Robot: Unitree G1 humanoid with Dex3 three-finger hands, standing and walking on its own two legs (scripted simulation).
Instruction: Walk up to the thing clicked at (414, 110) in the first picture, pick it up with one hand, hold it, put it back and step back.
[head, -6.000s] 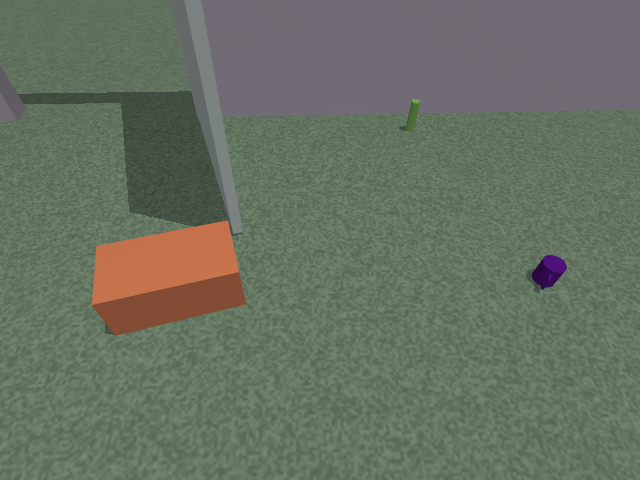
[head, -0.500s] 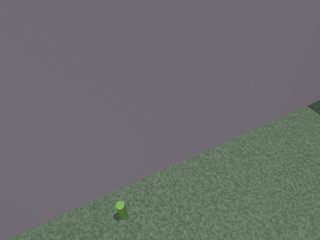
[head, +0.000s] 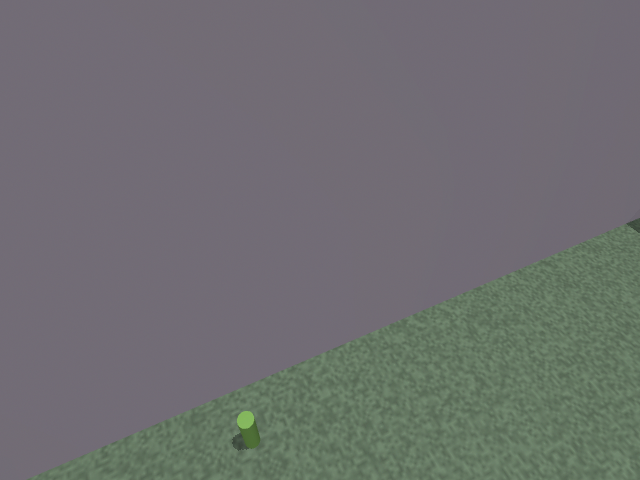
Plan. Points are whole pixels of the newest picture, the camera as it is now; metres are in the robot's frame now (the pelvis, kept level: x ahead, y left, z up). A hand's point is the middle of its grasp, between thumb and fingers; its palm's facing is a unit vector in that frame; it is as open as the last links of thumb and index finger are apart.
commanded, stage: walk up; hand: left
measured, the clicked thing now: (249, 430) +0.41 +0.20 -0.70
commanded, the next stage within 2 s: stand in 0.26 s
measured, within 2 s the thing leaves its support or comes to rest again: neither
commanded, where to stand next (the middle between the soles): +0.07 -0.01 m, yaw +2 degrees
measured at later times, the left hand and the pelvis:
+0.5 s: hand out of the picture +0.10 +0.25 -0.16, palm faces -0.02 -0.95 -0.32, open 7.4 cm; pelvis +0.01 +0.00 +0.00, yaw +0 degrees
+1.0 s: hand out of the picture +0.09 +0.25 -0.15, palm faces -0.01 -0.94 -0.33, open 7.4 cm; pelvis +0.02 +0.00 +0.00, yaw +1 degrees
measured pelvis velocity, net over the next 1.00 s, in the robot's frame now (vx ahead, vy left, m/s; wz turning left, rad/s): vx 0.02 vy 0.00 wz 0.02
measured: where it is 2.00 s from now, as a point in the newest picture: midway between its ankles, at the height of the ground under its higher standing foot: outside the picture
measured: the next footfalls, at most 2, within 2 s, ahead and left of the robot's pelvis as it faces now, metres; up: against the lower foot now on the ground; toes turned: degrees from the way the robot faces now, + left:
none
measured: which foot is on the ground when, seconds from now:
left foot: down 0.00-1.00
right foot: down 0.00-1.00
